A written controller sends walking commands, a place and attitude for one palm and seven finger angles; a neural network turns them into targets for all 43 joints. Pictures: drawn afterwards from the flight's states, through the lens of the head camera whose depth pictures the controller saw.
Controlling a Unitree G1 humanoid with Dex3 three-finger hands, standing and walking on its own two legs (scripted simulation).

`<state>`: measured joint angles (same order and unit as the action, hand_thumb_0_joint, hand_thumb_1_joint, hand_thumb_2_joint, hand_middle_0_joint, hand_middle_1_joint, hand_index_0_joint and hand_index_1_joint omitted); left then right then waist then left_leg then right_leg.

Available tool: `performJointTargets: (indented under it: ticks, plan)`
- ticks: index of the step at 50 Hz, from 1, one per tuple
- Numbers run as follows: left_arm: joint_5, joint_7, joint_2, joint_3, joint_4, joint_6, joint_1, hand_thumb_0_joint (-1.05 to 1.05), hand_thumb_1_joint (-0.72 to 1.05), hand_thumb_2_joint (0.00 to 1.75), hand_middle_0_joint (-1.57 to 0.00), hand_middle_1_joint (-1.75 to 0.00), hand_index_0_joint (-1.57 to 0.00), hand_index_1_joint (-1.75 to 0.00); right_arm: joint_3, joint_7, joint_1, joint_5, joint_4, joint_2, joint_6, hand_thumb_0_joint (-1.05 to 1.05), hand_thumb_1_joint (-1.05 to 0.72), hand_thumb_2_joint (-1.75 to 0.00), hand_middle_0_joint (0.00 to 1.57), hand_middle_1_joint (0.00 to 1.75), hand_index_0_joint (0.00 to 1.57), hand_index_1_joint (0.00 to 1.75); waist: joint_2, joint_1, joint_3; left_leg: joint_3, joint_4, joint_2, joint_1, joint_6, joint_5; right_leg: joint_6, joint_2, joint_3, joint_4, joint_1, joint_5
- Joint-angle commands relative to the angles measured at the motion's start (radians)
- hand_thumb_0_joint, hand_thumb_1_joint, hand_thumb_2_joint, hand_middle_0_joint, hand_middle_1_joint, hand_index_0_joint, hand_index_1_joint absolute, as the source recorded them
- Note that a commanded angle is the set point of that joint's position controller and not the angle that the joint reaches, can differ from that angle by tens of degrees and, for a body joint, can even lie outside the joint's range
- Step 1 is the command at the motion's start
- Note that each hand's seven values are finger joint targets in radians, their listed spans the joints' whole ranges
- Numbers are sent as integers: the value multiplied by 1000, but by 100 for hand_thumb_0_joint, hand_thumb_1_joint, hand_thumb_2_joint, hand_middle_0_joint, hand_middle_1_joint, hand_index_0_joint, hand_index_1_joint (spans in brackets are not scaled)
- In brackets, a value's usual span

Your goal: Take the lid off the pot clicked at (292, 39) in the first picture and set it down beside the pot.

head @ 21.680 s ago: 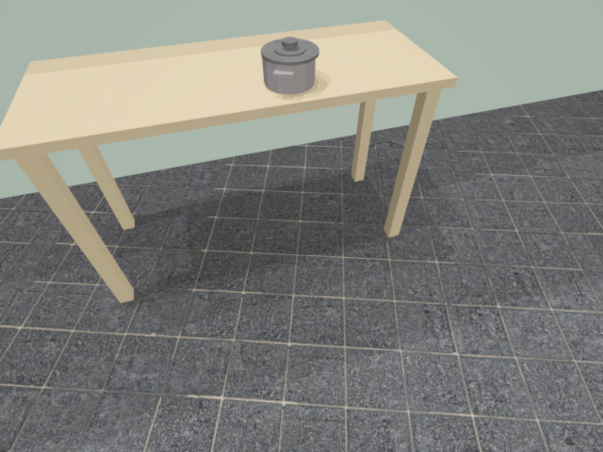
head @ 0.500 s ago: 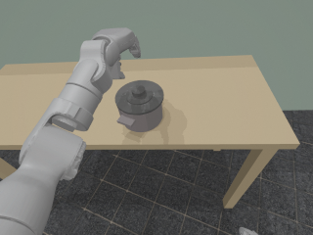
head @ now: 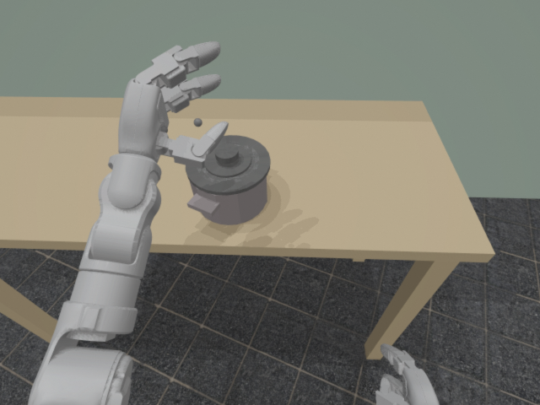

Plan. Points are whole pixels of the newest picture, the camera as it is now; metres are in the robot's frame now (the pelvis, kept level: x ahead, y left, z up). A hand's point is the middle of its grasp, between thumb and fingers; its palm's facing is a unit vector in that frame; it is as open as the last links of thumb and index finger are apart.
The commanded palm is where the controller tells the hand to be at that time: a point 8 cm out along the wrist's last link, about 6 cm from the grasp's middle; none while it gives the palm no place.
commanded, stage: draw the hand back to the body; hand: left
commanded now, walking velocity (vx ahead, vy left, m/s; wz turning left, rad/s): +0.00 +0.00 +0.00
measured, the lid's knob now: (226, 153) +0.52 +0.10 +0.08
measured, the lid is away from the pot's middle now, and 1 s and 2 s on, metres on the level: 0.01 0.01 0.01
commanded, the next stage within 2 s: come to a stop and stand still in 1.42 s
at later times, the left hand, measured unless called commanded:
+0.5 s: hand (134, 194) +0.29 +0.15 +0.23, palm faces +0.20 -0.95 -0.22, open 8.2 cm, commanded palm +0.25 +0.20 +0.23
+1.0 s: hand (60, 278) +0.21 +0.21 +0.19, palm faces +0.34 -0.89 -0.29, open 7.4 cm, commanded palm +0.15 +0.26 +0.20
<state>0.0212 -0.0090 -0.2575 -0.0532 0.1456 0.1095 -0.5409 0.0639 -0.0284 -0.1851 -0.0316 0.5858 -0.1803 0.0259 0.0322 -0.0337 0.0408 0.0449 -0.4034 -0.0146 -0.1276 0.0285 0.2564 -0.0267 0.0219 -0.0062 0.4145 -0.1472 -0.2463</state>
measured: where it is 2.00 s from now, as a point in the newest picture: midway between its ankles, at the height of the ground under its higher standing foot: outside the picture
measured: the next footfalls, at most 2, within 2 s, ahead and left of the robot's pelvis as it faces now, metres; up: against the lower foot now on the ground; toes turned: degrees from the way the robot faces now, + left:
none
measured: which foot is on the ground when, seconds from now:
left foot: down 0.00-1.00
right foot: down 0.00-1.00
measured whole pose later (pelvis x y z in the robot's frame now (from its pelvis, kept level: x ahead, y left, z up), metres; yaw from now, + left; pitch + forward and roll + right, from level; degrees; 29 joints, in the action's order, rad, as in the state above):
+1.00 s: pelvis -0.01 +0.00 +0.00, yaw +2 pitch -4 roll -1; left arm 0.09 -0.07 -0.33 -0.24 -0.42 0.13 0.29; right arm 0.03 -0.04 -0.17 -0.03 0.63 -0.21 -0.04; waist 0.06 0.03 0.04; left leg 0.01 -0.42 -0.01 -0.10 0.02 0.25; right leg -0.03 0.03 -0.04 0.39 -0.09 -0.23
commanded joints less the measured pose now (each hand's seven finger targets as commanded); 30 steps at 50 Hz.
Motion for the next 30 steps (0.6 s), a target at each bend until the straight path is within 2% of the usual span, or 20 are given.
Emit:
performJointTargets:
  ticks: [1,2,5,6,9,10,11,12,13,15,16,17,19,21,22,25,26,28,29,30]
  plan:
    - [46,-37,-148,-108,-352,73,-235,0,17,109,-62,-24,-59,-23,-59,0,121,6,-148,-124,-61,0,-90,-90,20,30,20,30,-114,35,-369,-33,-6,48,147,24,-450,-10,-32,-27,2,129,492]
    - [47,-33,-118,-74,-370,70,-207,0,19,109,-61,-24,-57,-23,-61,2,126,1,-145,-127,-61,0,-90,-90,20,30,20,30,-115,33,-347,-22,-2,45,143,26,-442,-7,-32,-24,-5,114,495]
    - [50,-37,-132,-81,-406,54,-143,0,27,107,-56,-25,-53,-24,-66,-1,123,-6,-130,-136,-58,0,-90,-90,20,30,20,30,-108,31,-309,-13,-7,36,135,31,-399,0,-38,-17,-12,96,495]
    - [49,-41,-158,-98,-447,57,-143,0,30,106,-55,-25,-52,-24,-69,-2,129,-7,-130,-138,-62,0,-90,-90,20,30,20,30,-71,30,-295,-13,-6,33,139,30,-391,-1,-45,-16,-13,94,487]
    - [51,-51,-179,-118,-555,63,-113,0,38,104,-50,-26,-48,-25,-63,-4,143,-7,-130,-129,-70,0,-90,-90,20,30,20,30,8,39,-335,-16,-12,25,162,29,-399,-2,-49,-12,-12,115,496]
    - [52,-53,-181,-126,-557,61,-68,0,40,103,-49,-26,-46,-25,-64,-4,146,-4,-128,-127,-71,0,-90,-90,20,30,20,30,-12,43,-331,-16,-19,25,165,31,-413,1,-49,-12,-8,117,521]
    - [53,-58,-215,-160,-576,63,-32,0,43,102,-47,-26,-45,-25,-68,-5,145,-2,-125,-134,-72,0,-90,-90,20,30,20,30,-22,46,-333,-18,-20,26,161,29,-407,2,-54,-12,-9,129,531]
    - [55,-56,-184,-140,-554,57,6,0,45,102,-46,-26,-44,-26,-65,-5,150,-4,-125,-128,-68,0,-90,-90,20,30,20,30,-34,44,-315,-11,-14,24,149,28,-398,4,-52,-10,-12,123,531]
    - [61,-58,-194,-161,-547,50,53,0,48,101,-44,-27,-42,-26,-66,-6,149,-4,-127,-129,-65,0,-90,-90,20,30,20,30,-72,49,-304,-12,-15,27,134,29,-378,9,-56,-12,-12,127,535]
    - [66,-51,-165,-134,-545,40,87,0,53,100,-41,-27,-39,-26,-63,-6,160,-9,-128,-128,-58,0,-90,-90,20,30,20,30,-73,43,-261,-7,-9,26,118,27,-334,10,-56,-10,-25,102,492]
    - [67,-53,-191,-159,-542,40,112,0,56,99,-40,-27,-38,-27,-67,-7,160,-10,-127,-133,-58,0,-90,-90,20,30,20,30,-66,41,-233,-9,-9,27,118,27,-313,8,-58,-8,-31,84,466]
    - [69,-50,-160,-133,-554,41,117,0,59,98,-38,-27,-37,-27,-61,-7,171,-10,-134,-126,-57,0,-90,-90,20,30,20,30,-48,43,-236,-6,0,23,116,26,-298,7,-53,-8,-39,82,434]
    - [73,-53,-184,-155,-611,43,134,0,64,97,-35,-28,-34,-27,-59,-9,182,-10,-142,-124,-61,0,-90,-90,20,30,20,30,-25,47,-232,-10,-3,26,125,27,-281,6,-55,-7,-46,74,405]
    - [76,-59,-221,-190,-614,44,161,0,69,96,-32,-28,-31,-28,-60,-11,183,-9,-138,-129,-62,0,-90,-90,20,30,20,30,-47,47,-215,-16,-3,27,121,26,-261,6,-56,-4,-54,70,379]
    - [77,-59,-205,-185,-617,44,172,0,72,95,-31,-29,-30,-28,-56,-13,190,-5,-143,-122,-60,0,-90,-90,20,30,20,30,-55,50,-224,-13,3,23,121,28,-259,7,-52,-2,-58,75,373]
    - [78,-59,-189,-170,-668,50,200,0,80,93,-26,-29,-26,-29,-52,-11,198,-5,-149,-117,-70,0,-90,-90,20,30,20,30,-10,51,-221,-17,3,26,133,23,-251,2,-53,-4,-63,65,338]
    - [78,-61,-206,-185,-675,52,231,0,82,92,-25,-29,-24,-29,-55,-11,192,-4,-145,-120,-74,0,-90,-90,20,30,20,30,3,48,-209,-20,1,28,139,23,-249,1,-53,-5,-63,56,335]
    - [80,-60,-171,-162,-646,42,283,0,87,91,-22,-30,-21,-30,-49,-11,197,-5,-147,-114,-70,0,-90,-90,20,30,20,30,0,49,-169,-19,11,28,120,20,-221,0,-49,-9,-79,38,288]
    - [83,-62,-183,-180,-644,40,314,0,90,90,-20,-30,-20,-30,-50,-12,195,-3,-147,-118,-72,0,-90,-90,20,30,20,30,-27,52,-172,-21,9,28,116,22,-215,2,-49,-8,-81,42,285]
    - [82,-60,-173,-167,-652,40,315,0,90,90,-20,-30,-20,-30,-48,-12,199,-4,-148,-118,-71,0,-90,-90,20,30,20,30,-17,50,-159,-22,14,29,110,20,-208,0,-49,-10,-84,36,267]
